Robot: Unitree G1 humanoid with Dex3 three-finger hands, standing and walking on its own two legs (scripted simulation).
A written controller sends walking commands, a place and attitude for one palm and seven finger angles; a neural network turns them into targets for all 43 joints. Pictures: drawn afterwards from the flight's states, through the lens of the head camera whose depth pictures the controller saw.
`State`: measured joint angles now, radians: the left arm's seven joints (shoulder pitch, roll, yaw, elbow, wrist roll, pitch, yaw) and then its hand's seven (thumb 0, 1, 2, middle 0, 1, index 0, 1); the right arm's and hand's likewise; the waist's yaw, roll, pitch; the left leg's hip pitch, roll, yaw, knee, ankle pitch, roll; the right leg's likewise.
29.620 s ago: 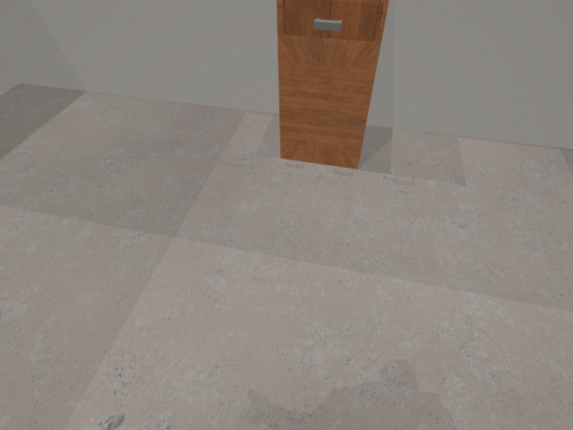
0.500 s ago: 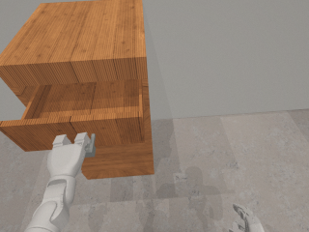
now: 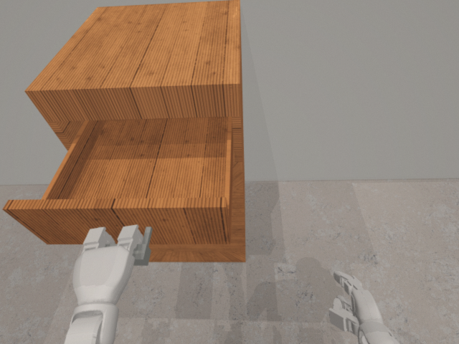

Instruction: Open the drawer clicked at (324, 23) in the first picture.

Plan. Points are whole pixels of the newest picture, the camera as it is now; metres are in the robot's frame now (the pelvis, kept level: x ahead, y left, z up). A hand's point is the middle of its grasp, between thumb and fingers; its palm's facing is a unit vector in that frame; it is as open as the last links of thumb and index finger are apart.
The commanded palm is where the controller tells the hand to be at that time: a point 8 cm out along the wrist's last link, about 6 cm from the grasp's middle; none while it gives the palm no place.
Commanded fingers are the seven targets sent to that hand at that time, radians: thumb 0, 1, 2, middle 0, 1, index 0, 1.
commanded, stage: pull the drawer open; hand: left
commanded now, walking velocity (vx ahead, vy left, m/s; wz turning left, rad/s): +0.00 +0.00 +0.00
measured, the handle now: (121, 243) +0.28 +0.24 +0.01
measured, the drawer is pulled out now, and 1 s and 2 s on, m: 0.23 0.30 0.30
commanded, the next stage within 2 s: open the thumb to release the handle in 0.74 s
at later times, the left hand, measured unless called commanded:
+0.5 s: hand (109, 314) +0.17 +0.22 +0.00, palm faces -0.06 -0.12 -0.99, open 6.5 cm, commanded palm +0.12 +0.22 +0.05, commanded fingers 0.00 0.90 0.90 -0.40 -1.35 -0.40 -1.35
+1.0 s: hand (106, 320) +0.16 +0.22 +0.00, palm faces +0.04 -0.09 -1.00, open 6.6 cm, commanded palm +0.13 +0.23 +0.05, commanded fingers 0.00 0.27 0.63 -0.35 -1.28 -0.35 -1.28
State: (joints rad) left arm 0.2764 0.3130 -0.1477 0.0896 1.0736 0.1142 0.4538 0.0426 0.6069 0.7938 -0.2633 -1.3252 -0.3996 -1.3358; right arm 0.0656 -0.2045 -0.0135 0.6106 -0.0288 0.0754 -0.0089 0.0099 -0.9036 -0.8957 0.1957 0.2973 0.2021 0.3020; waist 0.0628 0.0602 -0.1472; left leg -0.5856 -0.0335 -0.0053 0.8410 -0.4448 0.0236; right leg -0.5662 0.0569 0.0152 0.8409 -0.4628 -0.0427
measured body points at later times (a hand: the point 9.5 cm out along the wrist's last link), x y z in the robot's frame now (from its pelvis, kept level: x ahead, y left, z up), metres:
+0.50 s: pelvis +0.00 -0.01 +0.00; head +0.03 -0.03 +0.45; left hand +0.16 +0.22 +0.05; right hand +0.18 -0.26 -0.10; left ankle -0.02 +0.11 -0.70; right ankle -0.03 -0.10 -0.70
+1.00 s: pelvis -0.01 +0.00 -0.02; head +0.04 -0.02 +0.43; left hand +0.15 +0.22 +0.05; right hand +0.21 -0.22 -0.12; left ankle -0.02 +0.11 -0.70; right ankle -0.03 -0.10 -0.70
